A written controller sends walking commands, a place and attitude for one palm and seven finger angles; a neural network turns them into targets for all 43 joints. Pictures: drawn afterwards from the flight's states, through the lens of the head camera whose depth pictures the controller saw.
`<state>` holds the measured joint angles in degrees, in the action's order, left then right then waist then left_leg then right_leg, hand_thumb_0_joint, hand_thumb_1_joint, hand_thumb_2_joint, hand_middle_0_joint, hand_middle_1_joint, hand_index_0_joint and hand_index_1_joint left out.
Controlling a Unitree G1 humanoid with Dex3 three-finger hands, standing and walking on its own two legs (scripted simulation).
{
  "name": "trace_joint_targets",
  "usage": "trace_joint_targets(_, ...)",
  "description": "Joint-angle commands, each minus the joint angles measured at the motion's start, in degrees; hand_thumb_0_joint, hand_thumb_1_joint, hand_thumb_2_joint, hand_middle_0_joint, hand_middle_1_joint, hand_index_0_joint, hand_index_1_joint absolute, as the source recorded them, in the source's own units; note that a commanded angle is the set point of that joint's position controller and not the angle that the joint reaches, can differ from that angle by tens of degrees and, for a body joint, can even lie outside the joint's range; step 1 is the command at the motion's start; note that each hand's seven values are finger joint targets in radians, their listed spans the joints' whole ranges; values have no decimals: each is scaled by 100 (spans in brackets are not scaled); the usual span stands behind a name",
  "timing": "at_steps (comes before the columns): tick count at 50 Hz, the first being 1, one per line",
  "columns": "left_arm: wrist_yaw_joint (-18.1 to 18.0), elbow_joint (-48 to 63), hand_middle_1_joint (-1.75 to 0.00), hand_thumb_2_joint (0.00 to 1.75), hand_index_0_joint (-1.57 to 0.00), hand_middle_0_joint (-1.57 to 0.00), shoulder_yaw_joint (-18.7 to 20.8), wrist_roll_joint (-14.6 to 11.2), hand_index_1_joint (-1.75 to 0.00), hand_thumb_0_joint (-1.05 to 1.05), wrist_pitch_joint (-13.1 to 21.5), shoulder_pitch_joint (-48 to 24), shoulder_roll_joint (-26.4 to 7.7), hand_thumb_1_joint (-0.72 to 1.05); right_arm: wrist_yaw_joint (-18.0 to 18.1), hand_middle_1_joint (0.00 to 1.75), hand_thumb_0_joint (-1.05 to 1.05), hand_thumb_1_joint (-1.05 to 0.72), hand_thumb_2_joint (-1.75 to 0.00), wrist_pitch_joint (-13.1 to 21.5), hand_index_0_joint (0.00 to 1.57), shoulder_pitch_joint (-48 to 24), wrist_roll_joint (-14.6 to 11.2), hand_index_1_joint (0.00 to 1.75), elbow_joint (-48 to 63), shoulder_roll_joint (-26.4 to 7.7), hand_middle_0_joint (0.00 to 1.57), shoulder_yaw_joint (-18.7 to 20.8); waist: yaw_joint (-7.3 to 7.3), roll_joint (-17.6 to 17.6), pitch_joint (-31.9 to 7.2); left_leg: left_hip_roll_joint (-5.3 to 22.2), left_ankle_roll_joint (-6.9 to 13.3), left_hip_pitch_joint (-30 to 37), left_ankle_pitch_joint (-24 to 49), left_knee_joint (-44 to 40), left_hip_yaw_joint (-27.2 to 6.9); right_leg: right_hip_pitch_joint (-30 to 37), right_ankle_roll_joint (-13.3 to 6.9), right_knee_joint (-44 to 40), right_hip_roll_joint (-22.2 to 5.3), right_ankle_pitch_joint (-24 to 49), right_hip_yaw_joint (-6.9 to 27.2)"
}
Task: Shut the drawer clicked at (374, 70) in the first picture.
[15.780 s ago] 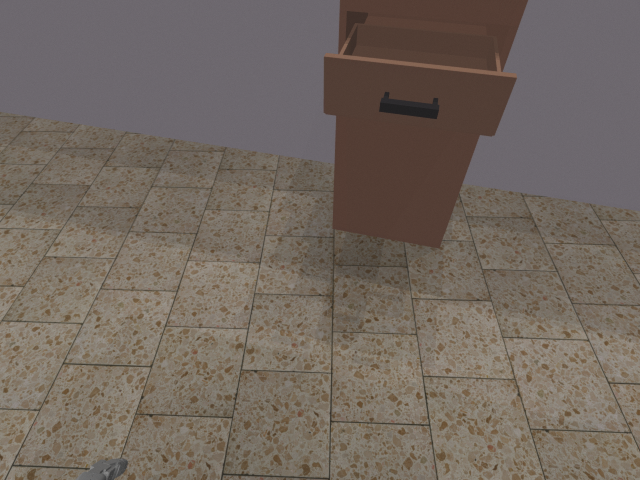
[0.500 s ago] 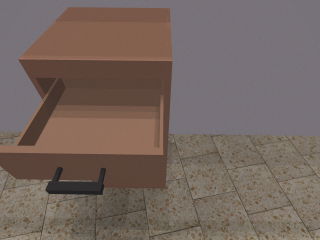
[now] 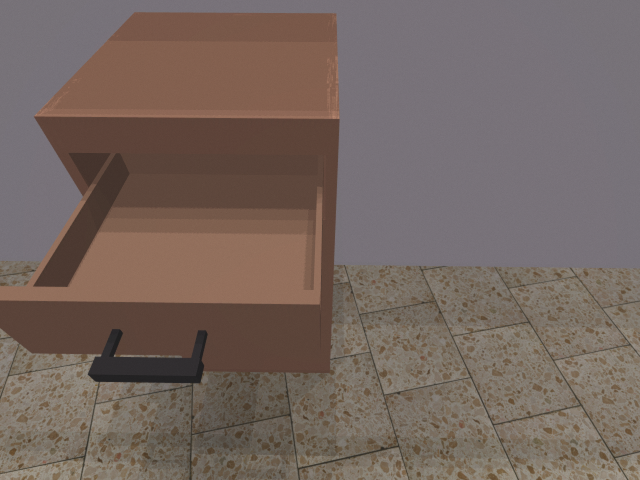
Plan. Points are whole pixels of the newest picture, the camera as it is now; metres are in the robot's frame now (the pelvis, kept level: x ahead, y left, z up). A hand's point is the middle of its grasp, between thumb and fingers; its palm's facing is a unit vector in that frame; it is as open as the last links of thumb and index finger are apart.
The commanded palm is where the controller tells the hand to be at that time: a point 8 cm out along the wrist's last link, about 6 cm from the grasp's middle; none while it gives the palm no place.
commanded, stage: look again from close up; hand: left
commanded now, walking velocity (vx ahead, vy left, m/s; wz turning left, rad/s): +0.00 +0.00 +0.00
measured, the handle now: (153, 353) +0.26 +0.23 +0.02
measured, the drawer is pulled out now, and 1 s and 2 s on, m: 0.28 0.28 0.28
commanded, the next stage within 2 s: raise the hand and make a fist in 0.06 s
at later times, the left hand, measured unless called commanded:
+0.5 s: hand out of the picture +0.12 +0.17 -0.02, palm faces +0.07 -1.00 +0.03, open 6.6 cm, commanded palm +0.08 +0.23 -0.03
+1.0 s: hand out of the picture +0.11 +0.18 +0.03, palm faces +0.04 -1.00 -0.02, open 3.8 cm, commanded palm +0.06 +0.23 +0.04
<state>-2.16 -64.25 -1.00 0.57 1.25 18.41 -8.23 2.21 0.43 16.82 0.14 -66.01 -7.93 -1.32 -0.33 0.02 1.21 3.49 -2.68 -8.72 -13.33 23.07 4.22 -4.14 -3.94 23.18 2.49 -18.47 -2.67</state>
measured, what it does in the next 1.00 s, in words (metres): lowers itself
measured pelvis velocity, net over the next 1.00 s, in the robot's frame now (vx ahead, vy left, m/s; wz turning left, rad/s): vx -0.07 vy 0.04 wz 0.04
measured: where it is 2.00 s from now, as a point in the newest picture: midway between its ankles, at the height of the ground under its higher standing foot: outside the picture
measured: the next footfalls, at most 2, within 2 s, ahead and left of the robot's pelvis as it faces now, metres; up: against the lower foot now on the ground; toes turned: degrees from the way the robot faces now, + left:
none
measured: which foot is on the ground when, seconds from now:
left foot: down 0.00-1.00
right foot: down 0.00-1.00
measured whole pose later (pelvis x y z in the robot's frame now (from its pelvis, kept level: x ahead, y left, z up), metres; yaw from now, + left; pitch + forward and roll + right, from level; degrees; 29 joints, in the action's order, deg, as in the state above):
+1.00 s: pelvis -0.07 +0.04 -0.05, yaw +2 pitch +6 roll -1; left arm 4.4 17.4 -1.7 -10.1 15.2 34.9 -9.3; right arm 2.4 11.4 17.2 -1.5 -30.5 -11.8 -2.6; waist 0.8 2.9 -5.2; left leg 1.7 0.8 -38.1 -21.6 53.4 1.0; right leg -32.2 -1.2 52.9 -0.5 -26.9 -4.8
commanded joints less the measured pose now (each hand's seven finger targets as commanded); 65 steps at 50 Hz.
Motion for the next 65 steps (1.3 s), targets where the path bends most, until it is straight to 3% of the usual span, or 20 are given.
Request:
trace_joint_targets(1,-47,108,-30,90,-20,-20,113,-7,-30,0,40,462,-611,90,14,30,0,-90,-90,88,20,314,13,30,132,-468,20,91,-20,-145,365,311,351,114,972,-179,-330,-557,181,-486,-832,2023,656)
trace_joint_targets(7,-53,110,-30,90,-20,-20,114,-8,-30,0,51,521,-563,90,20,30,0,-90,-90,110,20,369,19,30,127,-478,20,103,-19,-44,225,306,354,171,1161,-109,-360,-512,175,-445,-848,2153,656)
trace_joint_targets(8,-269,-38,-30,90,-20,-20,184,98,-30,0,242,928,-675,90,-44,30,0,-90,-90,153,20,-437,4,30,612,-595,20,156,-223,-414,744,169,154,-958,407,1573,45,-696,790,-471,-1415,5610,1233)
trace_joint_targets(9,-54,8729,-32,90,-22,-22,162,-1125,-32,0,1529,-3294,-1665,90,216,30,0,-90,-90,1054,20,-163,-200,30,2548,-1693,20,275,575,774,-2025,-325,587,826,1291,459,-123,-133,323,227,-939,4545,904)
trace_joint_targets(10,-428,7348,-34,90,-24,-24,502,-671,-34,0,1280,-1140,-1520,90,392,30,0,-90,-90,1456,20,-488,-71,30,2197,-1218,20,252,42,1993,-2420,-264,593,1282,2327,104,-137,-108,118,604,-462,2987,532)
trace_joint_targets(11,-727,6651,-37,90,-26,-26,55,-748,-37,0,487,353,-659,90,339,30,0,-90,-90,1612,20,-505,-336,30,2287,-1041,20,363,87,1565,-1480,-88,478,808,2862,283,-391,-851,174,642,-391,1927,48)
trace_joint_targets(12,-561,6311,-39,90,-28,-28,-424,-850,-39,0,314,510,223,90,317,30,0,-90,-90,1632,20,-284,-356,30,2135,-1053,20,345,195,541,-964,-50,533,454,2620,588,-301,-1084,287,545,-387,2132,-90)
trace_joint_targets(13,-442,6919,-41,90,-30,-30,-343,-983,-41,0,536,282,8,90,342,30,0,-90,-90,1749,20,-544,-328,30,2416,-1201,20,428,259,21,-528,-187,592,93,1909,861,-326,-1532,380,520,-388,2219,-45)
trace_joint_targets(14,-331,6929,-43,90,-32,-32,-65,-954,-43,0,803,264,-312,90,351,30,0,-90,-90,1833,20,-487,-221,30,2499,-1377,20,481,456,-602,-680,-270,609,-190,1398,1091,-344,-1886,467,589,-424,2060,-52)
trace_joint_targets(15,-201,6791,-45,90,-34,-34,-136,-942,-45,0,1071,453,-101,90,346,30,0,-90,-90,1889,20,-470,-109,30,2672,-1362,20,497,487,-1082,-599,-326,574,-637,1008,1288,-454,-2211,550,790,-425,1840,-90)
trace_joint_targets(19,825,5823,-54,90,-42,-42,107,-1251,-54,0,2345,2310,382,90,44,30,0,-90,-90,1883,20,-949,-54,30,3334,-1242,20,630,-170,-1816,-735,-411,293,-2329,258,1991,-449,-2635,545,1767,-377,1384,-43)
trace_joint_targets(20,1175,5890,-56,90,-44,-44,330,-1392,-56,0,2746,2512,249,90,-45,30,0,-90,-90,1856,20,-1050,-76,30,3452,-1250,20,666,-265,-1657,-962,-436,247,-2583,207,2196,-409,-2582,521,1993,-403,1507,55)
trace_joint_targets(21,1423,6110,-58,90,-46,-46,548,-1405,-58,0,3084,2522,-26,90,-152,30,0,-90,-90,1825,20,-1082,-102,30,3585,-1249,20,671,-405,-974,-1107,-458,216,-2706,268,2328,-360,-2514,432,2208,-458,1734,180)
trace_joint_targets(24,1597,7949,-65,90,-52,-52,776,-1263,-65,0,3909,1450,-716,90,-220,30,0,-90,-90,1797,20,-1084,2,30,4087,-1121,20,701,-289,547,-2170,-407,357,-2273,567,2811,-232,-2867,246,2743,-361,1250,247)
trace_joint_targets(28,1102,8170,-73,90,-60,-60,483,-1284,-73,0,3441,853,-384,90,-91,30,0,-90,-90,1483,20,-1175,-94,30,4440,-1131,20,536,155,168,-1030,-333,438,-2824,-821,2889,-428,-3805,262,2337,-309,-691,298)
trace_joint_targets(31,1004,8616,-80,90,-66,-66,316,-1212,-80,0,3052,467,-544,90,48,30,0,-90,-90,1410,20,-1044,-145,30,4632,-1193,20,433,273,186,-1099,-310,482,-2838,-1409,2848,-536,-3873,274,2036,-307,-1618,443)
trace_joint_targets(38,1175,8779,-95,90,-80,-80,69,-1260,-95,0,2049,847,-428,90,163,30,0,-90,-90,1442,20,-942,-197,30,4756,-1120,20,227,120,199,-1333,-273,482,-2415,-1077,2448,-661,-3225,287,1857,-244,-1161,179)
trace_joint_targets(41,999,8542,-101,90,-86,-86,493,-1263,-101,0,1732,1220,-684,90,167,30,0,-90,-90,1447,20,-1065,-193,30,4663,-1098,20,209,-27,-250,-1176,-252,460,-2469,-1040,2259,-711,-3019,307,1794,-220,-1178,59)
trace_joint_targets(51,430,9938,-123,90,-106,-106,65,-1002,-123,0,1886,1826,-466,90,5,30,0,-90,-90,1621,20,-938,-161,30,4734,-1105,20,260,-7,116,-1098,-215,457,-2064,-826,2030,-671,-2974,291,1972,-238,-800,-194)
trace_joint_targets(65,590,10738,-153,90,-134,-134,97,-1104,-153,0,1498,2447,-502,90,22,30,0,-90,-90,1553,20,-923,-251,30,4869,-1067,20,247,-76,64,-955,-232,492,-1561,-266,1854,-574,-2480,321,1694,-243,17,-208)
